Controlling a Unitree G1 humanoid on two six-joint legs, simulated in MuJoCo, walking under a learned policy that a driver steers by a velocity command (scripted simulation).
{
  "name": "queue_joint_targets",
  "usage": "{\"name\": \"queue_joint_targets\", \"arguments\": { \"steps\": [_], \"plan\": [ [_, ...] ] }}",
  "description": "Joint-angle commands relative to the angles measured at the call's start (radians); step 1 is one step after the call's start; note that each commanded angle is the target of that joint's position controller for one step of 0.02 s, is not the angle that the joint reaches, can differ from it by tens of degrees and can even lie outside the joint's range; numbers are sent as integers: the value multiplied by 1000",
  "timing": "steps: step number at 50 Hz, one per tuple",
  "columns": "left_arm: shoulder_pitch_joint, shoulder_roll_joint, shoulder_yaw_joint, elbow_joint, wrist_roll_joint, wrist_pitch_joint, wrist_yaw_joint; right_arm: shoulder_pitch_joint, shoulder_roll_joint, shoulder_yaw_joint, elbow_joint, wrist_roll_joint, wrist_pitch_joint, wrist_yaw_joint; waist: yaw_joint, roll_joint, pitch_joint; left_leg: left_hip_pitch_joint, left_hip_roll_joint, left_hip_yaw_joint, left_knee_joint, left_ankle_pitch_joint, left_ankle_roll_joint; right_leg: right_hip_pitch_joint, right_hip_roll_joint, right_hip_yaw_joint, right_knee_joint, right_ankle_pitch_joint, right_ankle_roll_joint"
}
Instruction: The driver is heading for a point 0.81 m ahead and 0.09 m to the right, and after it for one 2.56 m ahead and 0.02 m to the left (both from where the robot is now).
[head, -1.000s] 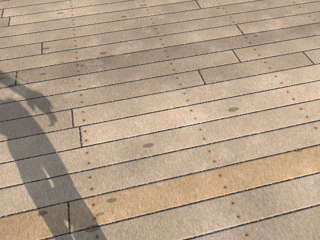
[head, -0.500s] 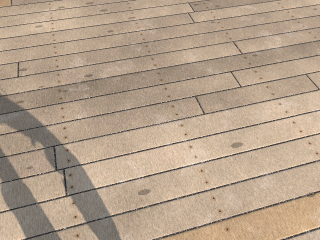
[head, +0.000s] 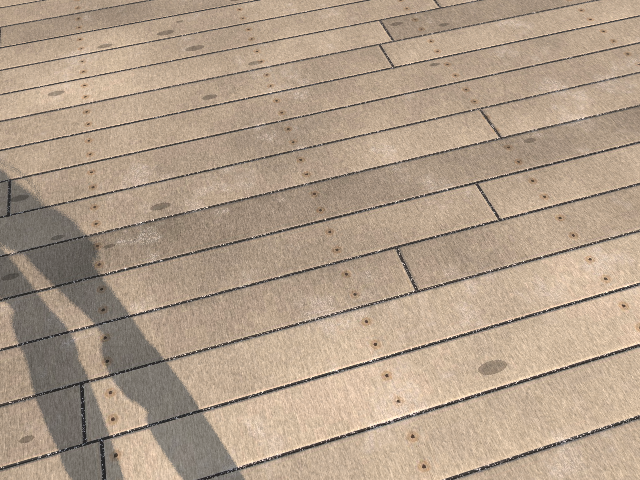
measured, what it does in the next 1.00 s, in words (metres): walks ahead: left foot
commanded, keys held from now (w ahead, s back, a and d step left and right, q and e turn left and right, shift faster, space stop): no key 1.00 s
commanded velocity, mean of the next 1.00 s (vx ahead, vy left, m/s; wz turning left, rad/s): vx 0.07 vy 0.00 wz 0.00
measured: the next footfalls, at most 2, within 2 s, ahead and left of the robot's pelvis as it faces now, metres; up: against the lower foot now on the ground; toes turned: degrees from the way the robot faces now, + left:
left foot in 0.30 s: +0.20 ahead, +0.11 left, +0.00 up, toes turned +3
left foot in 1.72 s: +0.30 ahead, +0.15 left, +0.00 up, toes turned +4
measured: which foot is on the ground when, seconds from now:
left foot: up 0.00-0.28, down 0.30-1.00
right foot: down 0.00-1.00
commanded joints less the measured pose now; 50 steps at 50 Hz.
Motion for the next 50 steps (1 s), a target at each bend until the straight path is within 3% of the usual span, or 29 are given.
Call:
{"name": "queue_joint_targets", "arguments": {
  "steps": [1, 4, 5, 8, 12, 14, 15, 16, 17, 18, 20, 21, 25, 26, 30, 50],
  "plan": [
    [85, 59, -2, 4, -1, -29, 3, 149, -6, -7, 4, -9, 27, 3, -45, -81, -67, -6, 14, -6, -36, 49, -24, 45, -272, 165, -170, 761, -125],
    [100, 78, -11, 18, 3, -22, 8, 74, -7, -2, -15, -1, 38, 2, -47, -115, -79, -18, 13, 26, -201, 145, -34, 60, -226, 97, -162, 801, -96],
    [105, 68, -17, 22, 2, -17, 10, 37, -8, 2, -21, 3, 39, 1, -39, -112, -74, -7, 10, 38, -263, 174, -35, 63, -210, 78, -159, 805, -85],
    [156, 73, -24, 47, 2, -7, 17, -42, -2, 15, -33, 11, 42, -8, -2, -126, -89, 37, -1, 57, -399, 230, -33, 103, -221, 80, -141, 768, -81],
    [178, 60, -33, 73, 9, 11, 28, -63, -17, 18, -20, 12, 39, -24, 13, -121, -67, 96, -8, 47, -525, 172, -13, 136, -258, 132, -81, 664, -91],
    [155, 52, -36, 77, 0, 19, 35, -19, -7, 22, 4, 9, 27, -31, -17, -81, -53, 211, -4, 36, -720, 275, 3, 112, -243, 149, -15, 523, -56],
    [185, 43, -39, 80, 3, 19, 37, 21, -48, 15, 20, 4, 15, -36, -12, -22, -80, 320, 68, -39, -767, 510, 9, 74, -206, 148, 30, 369, -16],
    [282, 20, -41, 89, 4, 21, 38, 51, -105, 6, 25, 2, 8, -38, 41, 63, -127, 433, 195, -139, -706, 825, 49, 8, -145, 115, 73, 49, 11],
    [355, -38, -52, 129, -14, 38, 43, 24, -76, 16, 28, 21, 17, -36, 46, 144, -152, 401, 263, -202, -713, 858, 152, 13, -76, 75, 88, -221, 32],
    [318, 3, -43, 135, -9, 54, 50, 9, -32, 27, 22, 18, 23, -31, 31, 116, -122, 333, 264, -238, -760, 725, 164, 40, -64, 78, 79, -266, 40],
    [257, 7, -41, 127, 1, 69, 45, -71, -27, 31, 13, 12, 36, -30, 53, 87, -58, 220, 180, -186, -801, 463, 97, 95, -78, 107, -19, -175, 42],
    [231, 6, -42, 128, 3, 73, 42, -75, -27, 29, 15, 17, 40, -34, 43, 53, -19, 195, 137, -147, -811, 378, 65, 95, -92, 119, -50, -126, 43],
    [196, 2, -47, 141, -2, 67, 47, -18, -12, 28, 54, 29, 38, -37, 15, -28, -39, 282, 80, -90, -785, 423, 27, 97, -132, 146, -84, -31, 41],
    [209, -8, -49, 144, -2, 65, 48, -17, -26, 26, 61, 26, 38, -38, 24, -8, -42, 292, 90, -94, -777, 447, 32, 95, -132, 145, -96, -34, 42],
    [197, -11, -52, 160, -1, 71, 56, -8, -8, 29, 81, 24, 45, -37, 14, -36, -24, 284, 83, -91, -787, 410, 28, 108, -137, 145, -105, -25, 44],
    [237, -39, -69, 191, -2, 70, 57, 61, 22, 46, 156, 23, 59, -37, 4, -32, 30, 264, 66, -87, -825, 249, 8, 67, -152, 155, -138, -78, 37]
  ]
}}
